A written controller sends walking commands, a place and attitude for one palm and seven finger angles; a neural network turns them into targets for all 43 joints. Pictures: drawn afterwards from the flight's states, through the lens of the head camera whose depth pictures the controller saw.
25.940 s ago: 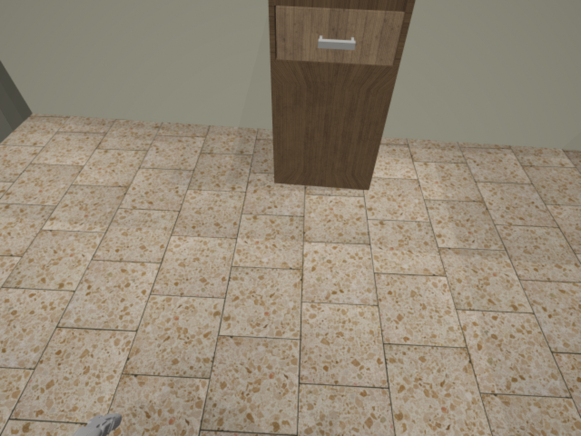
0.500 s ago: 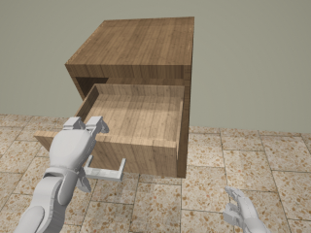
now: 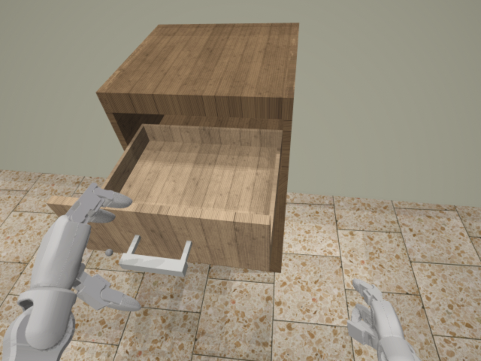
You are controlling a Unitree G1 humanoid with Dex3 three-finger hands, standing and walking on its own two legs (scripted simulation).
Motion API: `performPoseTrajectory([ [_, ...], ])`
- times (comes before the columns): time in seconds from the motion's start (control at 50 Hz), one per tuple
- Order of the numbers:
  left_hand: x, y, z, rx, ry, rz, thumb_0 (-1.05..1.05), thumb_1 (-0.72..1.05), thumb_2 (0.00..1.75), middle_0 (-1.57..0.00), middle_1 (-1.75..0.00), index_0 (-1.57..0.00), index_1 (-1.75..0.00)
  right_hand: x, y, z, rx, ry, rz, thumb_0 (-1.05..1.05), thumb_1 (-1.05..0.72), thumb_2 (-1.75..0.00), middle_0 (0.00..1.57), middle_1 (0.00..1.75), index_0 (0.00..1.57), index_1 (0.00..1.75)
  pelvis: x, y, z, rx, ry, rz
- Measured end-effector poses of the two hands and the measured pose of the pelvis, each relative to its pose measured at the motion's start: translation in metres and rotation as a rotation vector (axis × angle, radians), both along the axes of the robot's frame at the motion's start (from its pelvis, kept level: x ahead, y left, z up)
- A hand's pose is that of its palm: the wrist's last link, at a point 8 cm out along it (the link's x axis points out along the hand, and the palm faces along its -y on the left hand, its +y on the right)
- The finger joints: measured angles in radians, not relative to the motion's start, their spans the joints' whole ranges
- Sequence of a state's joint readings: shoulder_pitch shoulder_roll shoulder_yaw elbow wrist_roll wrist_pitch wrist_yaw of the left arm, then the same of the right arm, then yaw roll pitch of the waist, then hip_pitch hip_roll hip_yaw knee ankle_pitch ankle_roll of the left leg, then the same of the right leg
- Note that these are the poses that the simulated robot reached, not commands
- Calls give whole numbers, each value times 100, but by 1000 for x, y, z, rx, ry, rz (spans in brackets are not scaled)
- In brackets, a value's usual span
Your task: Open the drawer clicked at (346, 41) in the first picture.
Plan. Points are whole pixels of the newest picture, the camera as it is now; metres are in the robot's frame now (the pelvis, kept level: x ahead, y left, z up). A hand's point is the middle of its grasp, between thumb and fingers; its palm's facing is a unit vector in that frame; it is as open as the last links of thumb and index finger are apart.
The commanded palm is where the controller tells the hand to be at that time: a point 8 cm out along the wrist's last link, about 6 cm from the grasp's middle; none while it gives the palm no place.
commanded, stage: draw the hand back to the body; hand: left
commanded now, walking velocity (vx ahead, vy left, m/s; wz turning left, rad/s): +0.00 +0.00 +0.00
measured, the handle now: (157, 254) +0.30 +0.22 -0.04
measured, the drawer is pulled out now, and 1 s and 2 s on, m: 0.30 0.30 0.30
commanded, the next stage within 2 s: step back with the hand held close in 0.90 s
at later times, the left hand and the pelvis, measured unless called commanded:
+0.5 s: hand (82, 250) +0.20 +0.23 +0.16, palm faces +0.37 -0.84 -0.41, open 10.4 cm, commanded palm +0.15 +0.28 +0.18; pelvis +0.01 +0.00 +0.00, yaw +0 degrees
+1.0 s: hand (66, 256) +0.19 +0.25 +0.16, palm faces +0.43 -0.81 -0.41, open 7.5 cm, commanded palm +0.13 +0.29 +0.18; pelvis +0.01 +0.00 +0.00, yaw +1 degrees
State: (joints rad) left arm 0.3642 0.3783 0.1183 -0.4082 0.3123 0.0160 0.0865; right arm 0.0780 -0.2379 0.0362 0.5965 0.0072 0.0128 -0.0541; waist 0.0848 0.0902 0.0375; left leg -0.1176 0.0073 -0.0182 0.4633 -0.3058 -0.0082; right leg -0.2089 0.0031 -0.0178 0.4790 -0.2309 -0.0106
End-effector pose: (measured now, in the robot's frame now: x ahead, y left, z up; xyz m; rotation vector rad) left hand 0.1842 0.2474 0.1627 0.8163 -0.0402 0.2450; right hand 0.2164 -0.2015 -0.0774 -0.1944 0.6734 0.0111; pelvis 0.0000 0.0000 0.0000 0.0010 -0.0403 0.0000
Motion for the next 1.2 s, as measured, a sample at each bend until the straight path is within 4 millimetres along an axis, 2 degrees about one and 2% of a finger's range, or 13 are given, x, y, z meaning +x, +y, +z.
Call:
performPoseTrajectory([
  [0.06,-6,-4,-6,-273,-88,0,-1,-43,33,-31,-116,-32,-116,-7,2,9,-24,-52,-7,1,-91,-90,20,30,20,30,4,-2,0,-3,-17,5],
  [0.14,-10,-4,5,-372,-195,-13,-1,-33,37,-30,-110,-31,-110,-15,1,12,-51,-77,1,1,-90,-90,20,30,20,30,10,-4,1,-8,-33,14],
  [0.26,-11,11,22,-346,-268,1,-1,-16,44,-29,-98,-29,-98,-23,-3,6,-54,-51,-6,1,-90,-90,20,30,20,30,12,-3,3,-10,-36,15],
  [0.44,-18,19,12,-344,-195,27,0,15,57,-26,-79,-27,-78,-27,-12,3,-62,-29,-42,1,-90,-89,20,30,20,30,12,1,4,-10,-19,5],
  [0.52,-24,24,14,-325,-190,43,0,28,63,-25,-70,-26,-70,-24,-13,5,-66,-41,-54,1,-90,-89,20,30,20,30,13,2,4,-12,-20,6],
  [0.66,-33,36,20,-302,-218,90,0,53,74,-24,-54,-24,-54,-17,-8,8,-57,-70,-49,1,-90,-90,20,30,20,30,11,3,4,-12,-26,10],
  [0.8,-36,35,17,-323,-220,95,1,75,84,-22,-39,-22,-39,-14,0,10,-46,-83,-28,1,-90,-89,20,30,20,30,9,4,4,-10,-28,13],
  [1.04,-36,34,19,-312,-218,91,1,88,89,-21,-31,-21,-31,-21,-1,7,-40,-71,-28,1,-90,-89,20,30,20,30,8,3,4,-11,-22,20],
  [1.12,-35,37,21,-270,-214,67,1,89,89,-21,-31,-21,-30,-24,-7,5,-53,-34,-43,1,-90,-89,20,30,21,30,3,4,3,-18,25,39],
  [1.2,-36,39,13,-259,-160,44,1,89,90,-21,-30,-21,-30,-30,-14,2,-83,2,-72,1,-90,-89,20,30,21,30,-3,8,1,-18,63,43],
])
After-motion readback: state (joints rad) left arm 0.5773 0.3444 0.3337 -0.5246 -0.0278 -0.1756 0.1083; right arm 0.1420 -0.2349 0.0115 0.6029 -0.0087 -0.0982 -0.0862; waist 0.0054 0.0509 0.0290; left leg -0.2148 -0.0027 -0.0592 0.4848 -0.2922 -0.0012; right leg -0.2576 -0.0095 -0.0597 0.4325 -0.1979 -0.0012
